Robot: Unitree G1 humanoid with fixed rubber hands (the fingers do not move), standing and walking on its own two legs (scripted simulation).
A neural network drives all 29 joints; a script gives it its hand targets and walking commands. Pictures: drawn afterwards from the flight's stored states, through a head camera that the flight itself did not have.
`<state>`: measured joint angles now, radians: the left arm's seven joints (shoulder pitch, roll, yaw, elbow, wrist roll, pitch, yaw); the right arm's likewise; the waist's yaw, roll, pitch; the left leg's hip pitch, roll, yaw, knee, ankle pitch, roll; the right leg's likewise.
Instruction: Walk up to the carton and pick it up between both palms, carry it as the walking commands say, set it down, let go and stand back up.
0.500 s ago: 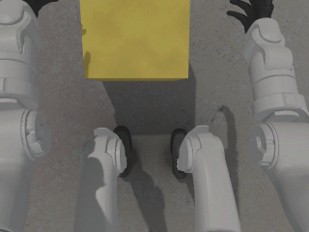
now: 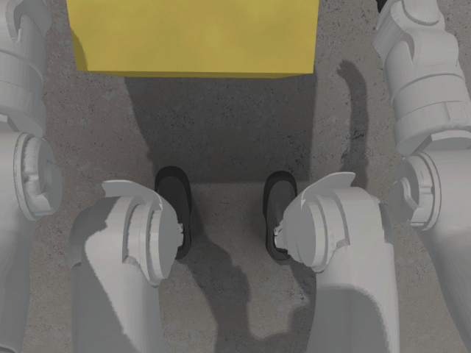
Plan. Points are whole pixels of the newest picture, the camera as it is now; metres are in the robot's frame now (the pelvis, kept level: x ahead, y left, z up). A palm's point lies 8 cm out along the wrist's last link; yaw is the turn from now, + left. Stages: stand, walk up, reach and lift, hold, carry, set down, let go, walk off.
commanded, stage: reach and lift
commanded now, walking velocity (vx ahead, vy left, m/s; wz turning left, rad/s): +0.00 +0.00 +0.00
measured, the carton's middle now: out of the picture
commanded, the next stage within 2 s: none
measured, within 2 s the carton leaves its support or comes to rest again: leaves its support in 1.76 s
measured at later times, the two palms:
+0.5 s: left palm out of the picture +0.55 +0.24 -0.20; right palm out of the picture +0.54 -0.18 -0.21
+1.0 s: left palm out of the picture +0.55 +0.23 -0.20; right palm out of the picture +0.54 -0.14 -0.20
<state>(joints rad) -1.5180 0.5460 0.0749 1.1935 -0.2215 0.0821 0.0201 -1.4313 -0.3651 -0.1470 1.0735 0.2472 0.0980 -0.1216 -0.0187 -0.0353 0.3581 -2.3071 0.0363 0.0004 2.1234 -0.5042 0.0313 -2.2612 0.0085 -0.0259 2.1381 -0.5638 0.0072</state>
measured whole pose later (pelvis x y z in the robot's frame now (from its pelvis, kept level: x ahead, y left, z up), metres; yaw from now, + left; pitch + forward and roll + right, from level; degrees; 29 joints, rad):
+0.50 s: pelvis +0.00 +0.00 -0.02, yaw +0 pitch +36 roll -1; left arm -1.55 0.55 0.02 1.25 -0.29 0.04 0.03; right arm -1.47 -0.37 -0.07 1.12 0.29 0.07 -0.14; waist -0.01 -0.03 0.45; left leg -2.30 0.05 0.01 2.20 -0.52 0.03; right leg -2.27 0.02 -0.02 2.22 -0.58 0.00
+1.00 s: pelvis -0.01 +0.00 -0.01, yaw +1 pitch +36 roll -2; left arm -1.60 0.52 -0.08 1.27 -0.34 0.04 0.06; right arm -1.53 -0.30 -0.09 1.16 0.24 0.05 -0.15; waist -0.01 -0.02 0.44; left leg -2.31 0.03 0.01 2.17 -0.49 0.03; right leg -2.26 0.00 -0.02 2.19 -0.56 0.01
